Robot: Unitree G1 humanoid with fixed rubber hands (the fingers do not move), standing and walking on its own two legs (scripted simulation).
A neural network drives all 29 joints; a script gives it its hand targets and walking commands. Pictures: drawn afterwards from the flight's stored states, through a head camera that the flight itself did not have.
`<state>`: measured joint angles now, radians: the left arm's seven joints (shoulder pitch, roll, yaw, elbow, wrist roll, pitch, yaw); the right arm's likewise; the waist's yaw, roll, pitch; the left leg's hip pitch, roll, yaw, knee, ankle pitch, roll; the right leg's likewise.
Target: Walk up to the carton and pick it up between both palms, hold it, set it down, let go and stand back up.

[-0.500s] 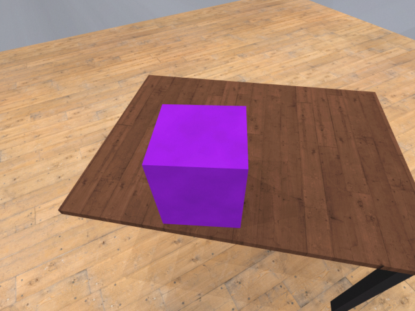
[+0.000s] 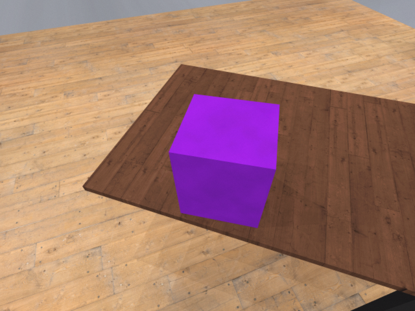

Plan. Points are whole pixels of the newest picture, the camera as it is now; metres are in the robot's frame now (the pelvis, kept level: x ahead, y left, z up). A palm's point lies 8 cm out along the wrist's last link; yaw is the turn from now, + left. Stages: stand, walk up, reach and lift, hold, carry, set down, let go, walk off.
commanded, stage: walk up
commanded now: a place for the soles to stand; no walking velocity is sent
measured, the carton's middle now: (226, 162) +0.47 -0.03 -0.02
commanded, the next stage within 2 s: none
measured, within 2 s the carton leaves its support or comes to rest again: neither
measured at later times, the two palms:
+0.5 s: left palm out of the picture +0.04 +0.26 -0.13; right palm out of the picture +0.10 -0.27 -0.11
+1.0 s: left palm out of the picture -0.04 +0.25 -0.13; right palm out of the picture +0.11 -0.24 -0.12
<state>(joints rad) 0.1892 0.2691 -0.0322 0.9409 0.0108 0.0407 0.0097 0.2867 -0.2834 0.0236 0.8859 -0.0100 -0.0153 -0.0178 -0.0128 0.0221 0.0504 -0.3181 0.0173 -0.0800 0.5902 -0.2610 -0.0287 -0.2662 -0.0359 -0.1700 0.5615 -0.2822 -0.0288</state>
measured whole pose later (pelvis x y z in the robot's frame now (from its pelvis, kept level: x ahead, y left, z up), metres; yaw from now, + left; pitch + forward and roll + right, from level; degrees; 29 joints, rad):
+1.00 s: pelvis +0.01 +0.00 +0.01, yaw +14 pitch -1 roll -2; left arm 0.27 0.26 -0.04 1.01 0.01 0.03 0.01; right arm 0.28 -0.24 0.04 0.95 -0.01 -0.01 -0.03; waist 0.01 0.02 0.03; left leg -0.29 -0.04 -0.11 0.56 -0.25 0.02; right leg -0.16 -0.06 -0.31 0.48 -0.29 -0.02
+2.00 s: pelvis +0.00 +0.09 +0.00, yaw -10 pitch -2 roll +1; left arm 0.30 0.23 0.00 0.83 0.01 -0.01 0.00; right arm 0.23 -0.23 0.04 0.88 -0.01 0.01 0.00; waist 0.01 -0.01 0.03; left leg -0.23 0.03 0.12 0.55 -0.28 0.01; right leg -0.29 0.03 0.14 0.59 -0.27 0.02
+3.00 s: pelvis +0.02 +0.08 +0.00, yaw -21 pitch +0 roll +2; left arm 0.30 0.25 -0.03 0.83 0.00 0.00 0.03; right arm 0.24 -0.30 0.02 0.92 -0.01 0.04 0.00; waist -0.01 0.00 0.03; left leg -0.18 0.06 0.23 0.53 -0.33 0.00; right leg -0.33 0.09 0.22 0.62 -0.27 -0.01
